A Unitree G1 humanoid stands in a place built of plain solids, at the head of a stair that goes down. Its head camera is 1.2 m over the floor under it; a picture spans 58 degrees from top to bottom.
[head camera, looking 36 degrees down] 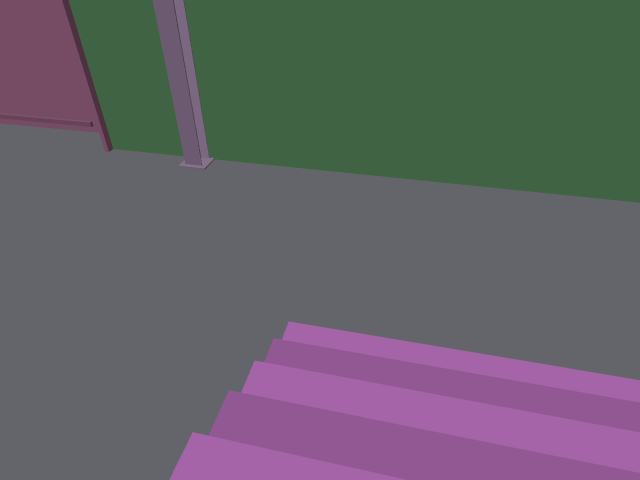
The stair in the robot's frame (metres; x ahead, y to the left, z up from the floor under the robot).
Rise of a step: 0.16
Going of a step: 0.30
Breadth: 2.60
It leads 13 degrees to the right of straight ahead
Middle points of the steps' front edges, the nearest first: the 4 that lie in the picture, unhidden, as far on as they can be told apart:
0.90 -0.86 -0.49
1.19 -0.92 -0.65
1.48 -0.99 -0.81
1.77 -1.05 -0.97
